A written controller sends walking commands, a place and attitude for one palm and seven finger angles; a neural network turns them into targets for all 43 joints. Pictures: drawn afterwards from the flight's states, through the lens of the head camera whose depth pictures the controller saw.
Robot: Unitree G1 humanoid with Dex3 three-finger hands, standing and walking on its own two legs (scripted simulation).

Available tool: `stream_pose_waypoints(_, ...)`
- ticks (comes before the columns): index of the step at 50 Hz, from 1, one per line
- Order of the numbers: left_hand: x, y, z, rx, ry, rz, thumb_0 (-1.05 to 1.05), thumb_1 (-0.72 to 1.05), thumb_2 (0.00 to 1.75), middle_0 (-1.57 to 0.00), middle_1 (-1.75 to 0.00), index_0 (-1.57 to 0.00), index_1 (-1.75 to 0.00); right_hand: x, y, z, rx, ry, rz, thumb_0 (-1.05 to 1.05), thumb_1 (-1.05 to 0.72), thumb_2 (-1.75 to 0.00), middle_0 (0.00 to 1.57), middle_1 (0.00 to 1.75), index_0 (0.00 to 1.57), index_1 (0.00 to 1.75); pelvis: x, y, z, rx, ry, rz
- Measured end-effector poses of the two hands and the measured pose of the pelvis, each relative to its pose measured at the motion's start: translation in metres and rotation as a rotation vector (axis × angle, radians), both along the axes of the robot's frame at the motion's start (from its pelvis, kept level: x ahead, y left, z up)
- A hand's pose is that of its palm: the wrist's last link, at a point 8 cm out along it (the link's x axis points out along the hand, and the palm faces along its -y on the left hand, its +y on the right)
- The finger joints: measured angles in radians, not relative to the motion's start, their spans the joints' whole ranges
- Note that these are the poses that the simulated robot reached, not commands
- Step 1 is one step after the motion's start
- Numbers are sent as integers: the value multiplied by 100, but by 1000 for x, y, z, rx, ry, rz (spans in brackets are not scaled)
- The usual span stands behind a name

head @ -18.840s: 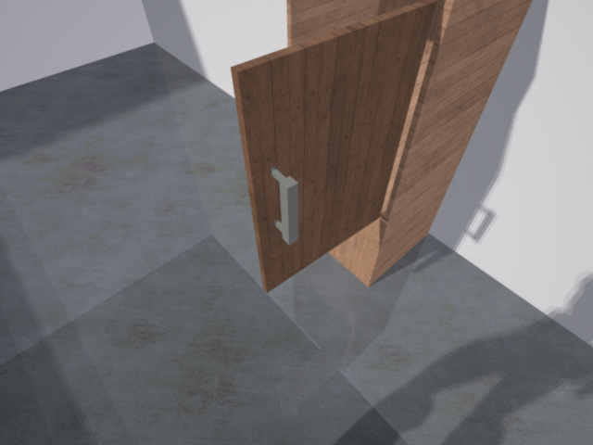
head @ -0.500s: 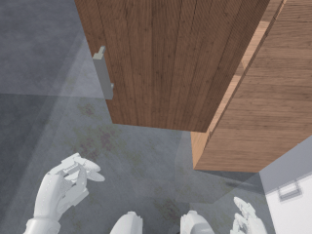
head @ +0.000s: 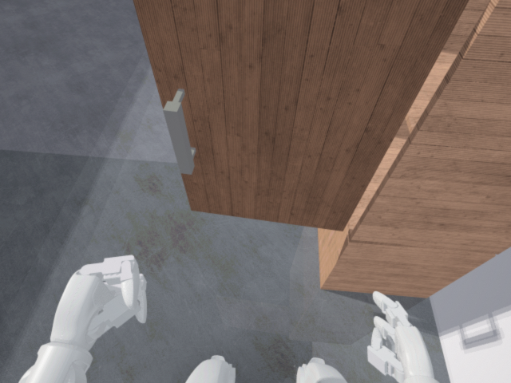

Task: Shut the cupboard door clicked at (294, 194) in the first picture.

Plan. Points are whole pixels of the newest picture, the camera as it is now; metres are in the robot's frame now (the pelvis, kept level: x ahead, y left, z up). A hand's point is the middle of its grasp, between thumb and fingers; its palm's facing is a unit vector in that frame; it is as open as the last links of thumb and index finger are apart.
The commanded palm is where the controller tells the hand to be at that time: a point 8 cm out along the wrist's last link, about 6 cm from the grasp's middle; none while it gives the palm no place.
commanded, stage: raise the hand and make a fist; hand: left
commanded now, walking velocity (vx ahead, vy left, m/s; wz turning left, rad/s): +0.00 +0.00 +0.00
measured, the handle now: (183, 133) +0.52 +0.18 +0.06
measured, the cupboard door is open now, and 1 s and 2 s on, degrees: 86 86 86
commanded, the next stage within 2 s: bring the fist close to the handle in 0.52 s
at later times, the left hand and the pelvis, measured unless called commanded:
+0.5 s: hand (140, 299) +0.22 +0.17 +0.06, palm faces -0.07 -1.00 -0.04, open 3.1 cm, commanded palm +0.20 +0.23 +0.06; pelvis +0.00 -0.01 +0.00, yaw +0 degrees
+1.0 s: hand (167, 247) +0.29 +0.15 +0.06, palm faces -0.11 -0.99 -0.02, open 3.1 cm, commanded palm +0.28 +0.21 +0.06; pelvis -0.01 -0.01 +0.01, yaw +0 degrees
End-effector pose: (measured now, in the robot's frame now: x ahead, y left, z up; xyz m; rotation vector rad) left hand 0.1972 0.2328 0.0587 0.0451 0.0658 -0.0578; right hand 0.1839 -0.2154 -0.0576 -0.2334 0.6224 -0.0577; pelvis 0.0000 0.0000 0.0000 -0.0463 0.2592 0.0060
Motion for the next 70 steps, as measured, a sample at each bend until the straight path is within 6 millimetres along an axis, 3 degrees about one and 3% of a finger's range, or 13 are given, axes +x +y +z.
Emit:
stream_pose_waypoints(10, 11, 3, 7, 2, -4, -11, 2, 90, 90, -130, -149, -130, -150, -22, -21, -5, -20, 64, -44, 1, -90, -90, 20, 30, 20, 30, 1, -5, 5, 7, -10, -2)
stream_pose_waypoints(19, 9, -4, 3, -14, -6, -16, 2, 90, 90, -130, -150, -130, -150, -33, -37, -2, -45, 62, -76, 1, -90, -90, 20, 30, 20, 30, -1, -8, 6, 15, -13, -8)
stream_pose_waypoints(35, 2, -6, 4, -7, -25, -11, 2, 89, 90, -130, -150, -130, -150, -24, -26, -4, -17, 25, -43, 1, -90, -90, 20, 30, 20, 30, -8, -10, 3, 14, -18, -2)
stream_pose_waypoints(49, 76, -23, 4, -23, -45, -53, 2, 89, 90, -130, -150, -130, -150, -43, -30, -14, -18, 99, -70, 1, -90, -90, 20, 30, 20, 30, -10, -9, 5, 22, -5, -7)
stream_pose_waypoints(70, 157, -30, 4, -19, -57, -22, 2, 90, 90, -130, -150, -130, -150, -81, -50, -27, -42, 286, -147, 1, -90, -90, 20, 30, 20, 30, -6, -11, 10, 34, 22, -22)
